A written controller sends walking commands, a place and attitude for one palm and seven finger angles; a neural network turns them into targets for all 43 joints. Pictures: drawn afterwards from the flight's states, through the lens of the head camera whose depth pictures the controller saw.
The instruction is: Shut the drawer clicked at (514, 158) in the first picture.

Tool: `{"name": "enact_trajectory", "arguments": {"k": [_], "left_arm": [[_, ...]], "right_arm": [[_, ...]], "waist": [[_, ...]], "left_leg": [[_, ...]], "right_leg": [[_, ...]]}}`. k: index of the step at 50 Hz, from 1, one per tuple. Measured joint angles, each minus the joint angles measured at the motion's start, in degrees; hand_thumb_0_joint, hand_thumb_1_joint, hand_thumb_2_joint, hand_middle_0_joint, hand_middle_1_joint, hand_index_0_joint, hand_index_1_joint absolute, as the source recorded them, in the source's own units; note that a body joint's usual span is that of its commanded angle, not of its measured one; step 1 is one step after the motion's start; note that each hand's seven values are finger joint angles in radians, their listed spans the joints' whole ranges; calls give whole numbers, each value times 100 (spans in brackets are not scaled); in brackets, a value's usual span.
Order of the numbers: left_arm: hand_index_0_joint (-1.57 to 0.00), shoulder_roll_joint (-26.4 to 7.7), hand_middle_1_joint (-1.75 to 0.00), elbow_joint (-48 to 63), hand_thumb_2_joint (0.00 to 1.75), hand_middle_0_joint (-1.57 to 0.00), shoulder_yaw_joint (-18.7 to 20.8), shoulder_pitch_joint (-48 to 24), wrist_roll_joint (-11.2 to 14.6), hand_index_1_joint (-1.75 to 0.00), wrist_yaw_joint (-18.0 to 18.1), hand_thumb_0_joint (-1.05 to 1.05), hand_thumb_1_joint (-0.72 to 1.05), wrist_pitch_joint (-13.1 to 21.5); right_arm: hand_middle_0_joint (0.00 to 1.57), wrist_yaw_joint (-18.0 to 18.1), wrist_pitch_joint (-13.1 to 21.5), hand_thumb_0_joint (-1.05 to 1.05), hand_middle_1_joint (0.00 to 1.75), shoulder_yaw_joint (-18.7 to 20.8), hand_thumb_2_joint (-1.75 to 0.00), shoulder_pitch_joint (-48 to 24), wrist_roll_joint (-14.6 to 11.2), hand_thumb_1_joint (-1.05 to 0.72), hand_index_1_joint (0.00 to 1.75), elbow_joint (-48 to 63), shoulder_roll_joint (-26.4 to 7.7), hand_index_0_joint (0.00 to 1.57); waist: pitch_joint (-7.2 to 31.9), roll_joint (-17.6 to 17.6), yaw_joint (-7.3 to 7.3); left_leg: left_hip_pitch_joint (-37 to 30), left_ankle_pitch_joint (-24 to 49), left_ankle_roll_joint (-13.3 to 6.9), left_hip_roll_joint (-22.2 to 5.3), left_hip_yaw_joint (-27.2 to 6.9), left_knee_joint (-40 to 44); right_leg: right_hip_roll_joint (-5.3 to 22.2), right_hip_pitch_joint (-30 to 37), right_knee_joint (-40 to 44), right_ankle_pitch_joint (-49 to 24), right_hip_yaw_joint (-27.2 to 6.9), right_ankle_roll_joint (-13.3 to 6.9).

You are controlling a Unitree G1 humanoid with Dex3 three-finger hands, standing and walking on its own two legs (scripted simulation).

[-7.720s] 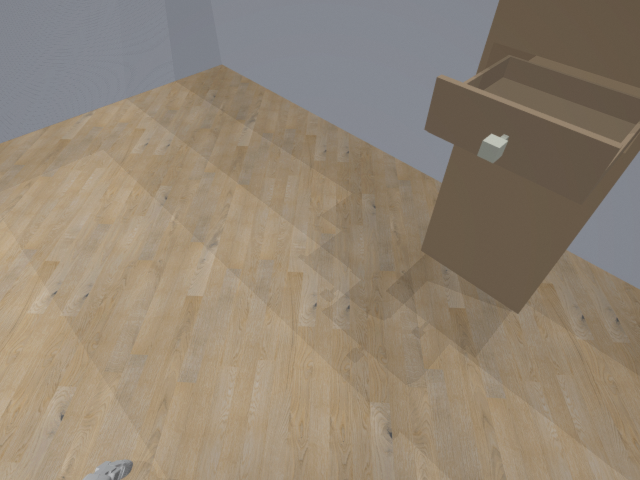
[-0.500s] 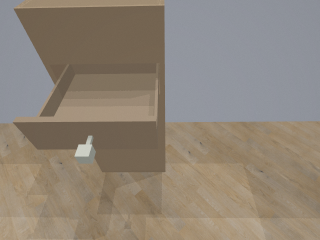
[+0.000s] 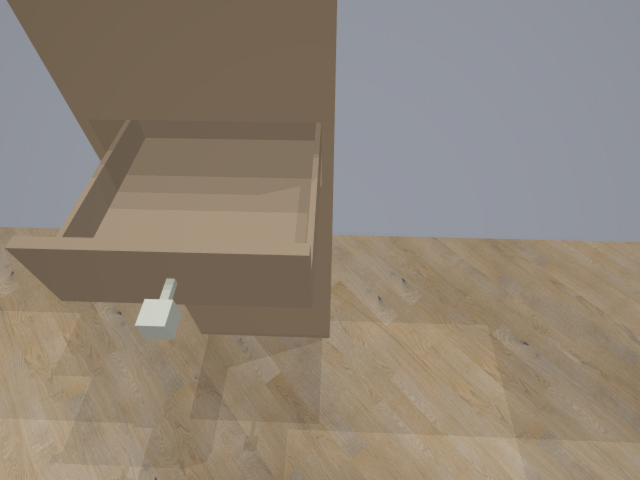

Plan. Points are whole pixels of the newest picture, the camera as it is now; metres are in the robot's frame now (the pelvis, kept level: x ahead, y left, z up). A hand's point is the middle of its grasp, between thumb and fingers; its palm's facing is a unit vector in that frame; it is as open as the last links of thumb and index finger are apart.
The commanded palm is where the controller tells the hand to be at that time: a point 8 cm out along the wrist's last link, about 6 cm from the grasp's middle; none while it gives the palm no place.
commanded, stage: come to a stop and stand still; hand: left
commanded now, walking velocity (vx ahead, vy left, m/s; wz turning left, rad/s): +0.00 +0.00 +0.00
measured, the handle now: (163, 305) +0.31 +0.24 +0.02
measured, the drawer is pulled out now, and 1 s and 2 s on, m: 0.27 0.27 0.27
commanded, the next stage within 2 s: look again from close up in 0.46 s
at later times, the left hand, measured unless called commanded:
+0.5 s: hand out of the picture +0.02 +0.16 -0.16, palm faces +0.00 -0.97 -0.23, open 7.4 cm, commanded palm none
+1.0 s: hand out of the picture +0.00 +0.13 -0.17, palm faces +0.03 -0.99 -0.17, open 7.4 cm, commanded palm none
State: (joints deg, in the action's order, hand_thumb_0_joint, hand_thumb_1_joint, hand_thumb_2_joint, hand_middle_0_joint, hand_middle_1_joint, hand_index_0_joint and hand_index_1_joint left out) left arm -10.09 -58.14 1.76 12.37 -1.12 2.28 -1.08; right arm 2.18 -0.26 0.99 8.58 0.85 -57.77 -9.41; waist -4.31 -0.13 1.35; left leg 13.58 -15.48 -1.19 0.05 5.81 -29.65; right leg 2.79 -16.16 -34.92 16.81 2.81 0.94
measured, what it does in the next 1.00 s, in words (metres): stands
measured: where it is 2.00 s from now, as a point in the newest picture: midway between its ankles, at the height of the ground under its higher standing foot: outside the picture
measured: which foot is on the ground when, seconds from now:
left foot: down 0.00-1.00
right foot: down 0.00-1.00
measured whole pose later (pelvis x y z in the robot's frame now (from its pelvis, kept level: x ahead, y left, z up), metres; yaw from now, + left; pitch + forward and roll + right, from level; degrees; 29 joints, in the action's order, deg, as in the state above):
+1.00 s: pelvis +0.01 -0.03 +0.01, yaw +0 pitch -1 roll +0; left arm -7.2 -65.0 -1.2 17.8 -0.6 1.9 1.4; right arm 2.1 1.0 -1.4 16.6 0.5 -65.7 -7.7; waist -0.8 0.1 0.4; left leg 8.2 -14.5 0.4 -1.0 3.0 -23.5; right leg -1.4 -9.4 -24.2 14.2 4.3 -3.0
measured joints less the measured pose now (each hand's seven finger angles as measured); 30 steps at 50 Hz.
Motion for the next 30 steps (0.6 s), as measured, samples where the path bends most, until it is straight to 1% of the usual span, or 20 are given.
{"name": "enact_trajectory", "arguments": {"k": [1,2,4,6,7,9,10,11,14,21,30], "left_arm": [[-20,3,-29,31,90,-20,-9,-11,-11,-30,36,0,91,43],[-20,23,-29,83,90,-20,-30,7,-17,-30,67,0,91,70],[-20,48,-29,193,90,-20,-85,82,-32,-30,69,0,91,128],[-20,80,-29,265,90,-20,-120,152,-42,-30,66,0,91,185],[-20,88,-29,295,90,-20,-137,183,-44,-30,62,0,91,196],[-20,86,-30,327,90,-20,-169,213,-34,-30,48,0,90,182],[-20,73,-30,327,90,-20,-179,201,-24,-30,37,0,90,161],[-20,48,-30,312,90,-20,-181,172,-8,-30,27,1,90,132],[-20,46,-30,285,90,-20,-191,144,27,-30,-5,1,90,61],[-20,56,-30,199,90,-20,-221,192,56,-30,-72,0,91,122],[-20,29,-30,-269,90,-20,-228,477,76,-30,-86,1,91,132]], "right_arm": [[20,-31,-19,0,29,10,-90,5,-45,-93,30,0,-27,21],[20,-73,-62,0,29,36,-90,20,-71,-93,30,48,-64,21],[20,-135,-116,0,29,85,-90,99,-77,-92,30,177,-119,21],[20,-164,-146,1,29,113,-90,191,-76,-92,30,254,-158,20],[20,-168,-156,1,29,115,-90,243,-79,-92,30,277,-164,20],[19,-174,-147,1,29,101,-90,368,-81,-92,30,297,-161,20],[19,-177,-124,1,29,93,-90,430,-74,-91,30,282,-143,20],[19,-180,-103,1,29,72,-90,484,-63,-91,30,245,-104,20],[19,-168,-50,1,29,-2,-90,697,-16,-92,30,154,-74,20],[19,-163,-33,1,29,-145,-90,1031,18,-92,30,-132,-51,20],[19,-147,-2,1,29,-224,-90,1277,1,-91,30,-544,60,20]], "waist": [[27,66,18],[62,167,-4],[142,290,-82],[218,363,-147],[262,371,-176],[359,367,-242],[388,338,-273],[394,252,-277],[478,127,-254],[408,127,-220],[325,108,-223]], "left_leg": [[93,-77,50,-69,-8,-178],[205,-217,81,-140,-84,-393],[374,-610,102,-161,-278,-837],[412,-750,110,-159,-360,-1108],[375,-758,115,-150,-368,-1104],[192,-584,122,-146,-354,-779],[99,-353,90,-138,-356,-580],[38,-241,66,-104,-333,-507],[-101,-123,62,-74,-262,-224],[-204,270,92,-55,-244,389],[-271,307,143,-96,-276,549]], "right_leg": [[-68,46,126,7,7,-84],[-160,23,115,40,38,-162],[-269,6,77,75,100,-277],[-338,68,116,53,147,-345],[-355,97,126,44,162,-362],[-383,138,113,53,208,-369],[-381,149,81,71,232,-364],[-348,171,58,83,214,-358],[-330,253,267,-52,144,-337],[-342,305,781,-403,129,-373],[-395,394,974,-445,158,-420]]}}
